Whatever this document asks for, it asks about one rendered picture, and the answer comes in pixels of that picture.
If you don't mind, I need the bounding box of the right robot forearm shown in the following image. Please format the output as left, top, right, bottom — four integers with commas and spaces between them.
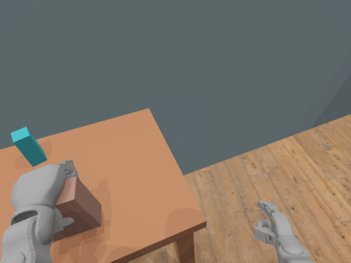
276, 235, 314, 263

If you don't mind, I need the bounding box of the left robot forearm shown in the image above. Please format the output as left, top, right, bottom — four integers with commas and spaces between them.
0, 205, 55, 263

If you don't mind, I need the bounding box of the sponge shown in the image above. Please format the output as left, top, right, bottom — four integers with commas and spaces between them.
14, 176, 101, 242

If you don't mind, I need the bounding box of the robot right hand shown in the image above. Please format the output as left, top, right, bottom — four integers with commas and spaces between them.
254, 200, 295, 248

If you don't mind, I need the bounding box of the table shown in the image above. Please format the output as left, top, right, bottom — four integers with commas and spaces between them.
0, 108, 207, 263

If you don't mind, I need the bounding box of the robot left hand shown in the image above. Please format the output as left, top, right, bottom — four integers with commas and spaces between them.
10, 160, 80, 234

